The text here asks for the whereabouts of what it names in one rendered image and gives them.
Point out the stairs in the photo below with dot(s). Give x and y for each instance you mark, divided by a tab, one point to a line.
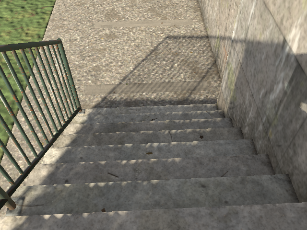
162	167

